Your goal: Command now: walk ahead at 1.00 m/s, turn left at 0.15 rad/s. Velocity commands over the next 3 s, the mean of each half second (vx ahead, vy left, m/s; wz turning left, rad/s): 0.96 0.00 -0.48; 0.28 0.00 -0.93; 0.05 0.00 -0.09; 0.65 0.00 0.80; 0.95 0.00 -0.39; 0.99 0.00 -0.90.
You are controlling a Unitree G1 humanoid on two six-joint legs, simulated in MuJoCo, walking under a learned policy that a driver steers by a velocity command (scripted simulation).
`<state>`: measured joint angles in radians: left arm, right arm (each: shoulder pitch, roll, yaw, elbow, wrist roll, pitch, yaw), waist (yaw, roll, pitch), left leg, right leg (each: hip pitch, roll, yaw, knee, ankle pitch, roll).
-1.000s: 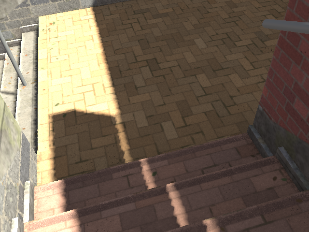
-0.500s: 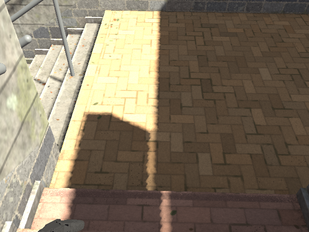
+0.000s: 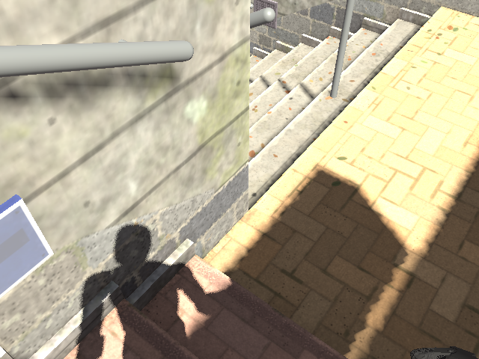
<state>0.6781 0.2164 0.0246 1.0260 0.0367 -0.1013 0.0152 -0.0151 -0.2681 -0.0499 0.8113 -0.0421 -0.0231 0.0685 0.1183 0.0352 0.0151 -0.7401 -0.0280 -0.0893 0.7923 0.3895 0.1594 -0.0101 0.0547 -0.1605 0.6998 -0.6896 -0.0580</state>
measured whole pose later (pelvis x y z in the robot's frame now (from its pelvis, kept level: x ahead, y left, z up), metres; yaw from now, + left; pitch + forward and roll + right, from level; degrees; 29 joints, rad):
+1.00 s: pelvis +0.71 -0.12 -0.33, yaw -45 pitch -1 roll -1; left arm 0.47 0.29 0.06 0.89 0.03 0.00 0.04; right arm 0.01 -0.24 0.00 0.72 -0.01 -0.07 -0.02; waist 0.13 0.05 0.02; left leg -0.48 -0.07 -0.16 0.44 0.35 -0.01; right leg -0.15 0.32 0.33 1.02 -0.77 -0.15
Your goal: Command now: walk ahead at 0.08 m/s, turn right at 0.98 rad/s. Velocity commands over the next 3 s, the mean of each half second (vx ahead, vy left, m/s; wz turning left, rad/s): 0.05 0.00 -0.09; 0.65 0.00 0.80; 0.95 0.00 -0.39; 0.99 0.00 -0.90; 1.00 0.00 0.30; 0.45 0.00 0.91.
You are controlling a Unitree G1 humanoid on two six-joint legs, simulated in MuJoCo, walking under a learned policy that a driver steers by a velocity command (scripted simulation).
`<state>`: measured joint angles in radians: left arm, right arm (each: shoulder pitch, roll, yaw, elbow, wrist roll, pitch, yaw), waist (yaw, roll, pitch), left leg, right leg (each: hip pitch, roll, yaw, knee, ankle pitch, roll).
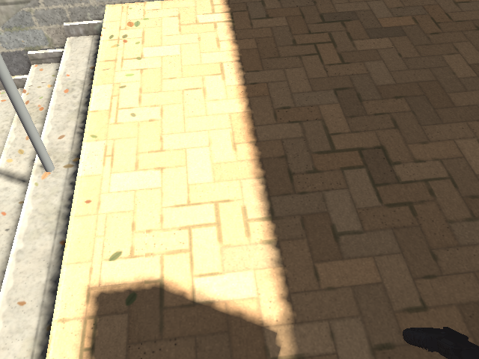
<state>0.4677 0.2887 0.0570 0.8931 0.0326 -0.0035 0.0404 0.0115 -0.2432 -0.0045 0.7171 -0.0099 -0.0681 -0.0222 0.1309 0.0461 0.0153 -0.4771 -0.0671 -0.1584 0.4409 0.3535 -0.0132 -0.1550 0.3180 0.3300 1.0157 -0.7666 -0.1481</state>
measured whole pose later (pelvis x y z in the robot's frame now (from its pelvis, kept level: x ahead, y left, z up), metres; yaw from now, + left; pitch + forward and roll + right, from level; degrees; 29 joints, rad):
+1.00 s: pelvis +0.04 +0.03 -0.09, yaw +25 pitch +0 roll -1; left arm 0.42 0.33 0.03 0.73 0.06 -0.03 0.01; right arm 0.05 -0.26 -0.03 0.51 -0.04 0.05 0.03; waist 0.04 0.01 0.00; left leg -1.09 -0.10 -0.16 1.82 -0.21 -0.03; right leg -0.31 -0.04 -0.09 0.70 -0.39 0.00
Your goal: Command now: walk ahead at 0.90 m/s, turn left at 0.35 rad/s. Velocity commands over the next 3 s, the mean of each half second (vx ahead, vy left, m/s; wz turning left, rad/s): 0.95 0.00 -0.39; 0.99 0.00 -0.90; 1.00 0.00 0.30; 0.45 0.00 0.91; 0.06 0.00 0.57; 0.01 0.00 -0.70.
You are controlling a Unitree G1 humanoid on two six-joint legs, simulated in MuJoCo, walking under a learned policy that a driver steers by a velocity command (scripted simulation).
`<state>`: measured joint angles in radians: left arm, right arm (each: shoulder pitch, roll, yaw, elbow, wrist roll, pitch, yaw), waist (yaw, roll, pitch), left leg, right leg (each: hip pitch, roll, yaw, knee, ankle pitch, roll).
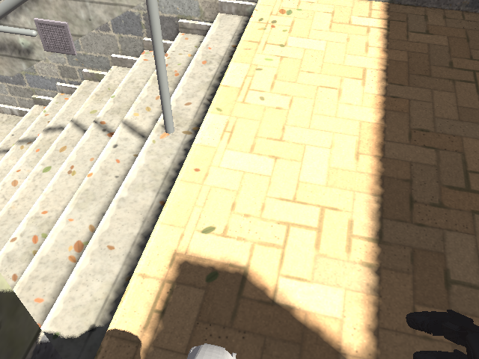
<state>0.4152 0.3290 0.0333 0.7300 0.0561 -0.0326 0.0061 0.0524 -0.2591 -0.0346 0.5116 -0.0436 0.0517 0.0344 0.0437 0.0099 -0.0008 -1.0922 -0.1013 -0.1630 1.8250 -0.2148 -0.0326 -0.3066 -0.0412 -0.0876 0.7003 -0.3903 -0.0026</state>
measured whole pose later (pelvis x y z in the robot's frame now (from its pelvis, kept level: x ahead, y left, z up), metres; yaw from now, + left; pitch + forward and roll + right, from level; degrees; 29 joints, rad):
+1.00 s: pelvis +0.60 -0.04 +0.01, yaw -40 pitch +2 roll -1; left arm 0.44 0.29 0.06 0.86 0.00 -0.05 0.00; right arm 0.01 -0.20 0.03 0.63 -0.05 -0.06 -0.01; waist 0.06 -0.01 -0.01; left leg -0.74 0.12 -0.11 0.96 -0.24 -0.04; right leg -0.03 0.23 0.17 0.44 -0.40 -0.18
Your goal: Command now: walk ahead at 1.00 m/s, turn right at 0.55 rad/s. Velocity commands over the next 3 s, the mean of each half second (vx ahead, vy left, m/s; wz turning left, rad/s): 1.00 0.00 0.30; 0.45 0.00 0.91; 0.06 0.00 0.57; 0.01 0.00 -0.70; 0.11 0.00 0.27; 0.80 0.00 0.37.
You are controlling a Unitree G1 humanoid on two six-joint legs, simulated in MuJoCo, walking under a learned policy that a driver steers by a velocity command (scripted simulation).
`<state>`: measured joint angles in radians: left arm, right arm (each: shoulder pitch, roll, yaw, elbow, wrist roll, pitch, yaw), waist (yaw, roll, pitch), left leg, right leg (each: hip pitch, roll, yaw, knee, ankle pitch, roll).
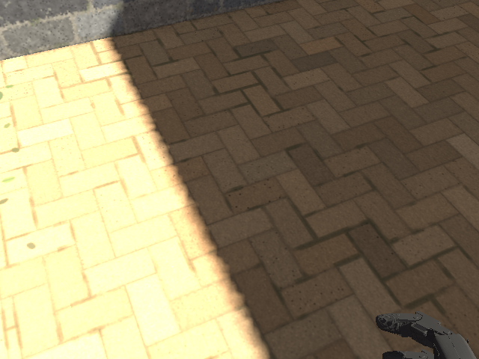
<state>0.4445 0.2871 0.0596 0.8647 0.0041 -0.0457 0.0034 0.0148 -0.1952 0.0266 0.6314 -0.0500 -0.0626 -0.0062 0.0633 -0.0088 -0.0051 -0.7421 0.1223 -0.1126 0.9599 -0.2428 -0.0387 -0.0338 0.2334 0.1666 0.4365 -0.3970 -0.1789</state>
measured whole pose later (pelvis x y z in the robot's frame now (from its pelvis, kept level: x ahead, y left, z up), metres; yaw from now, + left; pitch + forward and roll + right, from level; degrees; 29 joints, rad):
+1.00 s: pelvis +0.83 +0.13 -0.02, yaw +39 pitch +0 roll +0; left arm 0.27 0.29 0.04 0.73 0.02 -0.02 0.02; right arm 0.11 -0.33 -0.06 0.61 -0.02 0.03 0.03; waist 0.03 0.00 0.13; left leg -0.54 -0.15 0.04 0.68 -0.15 0.16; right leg -0.35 -0.05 -0.04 1.35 -0.55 0.06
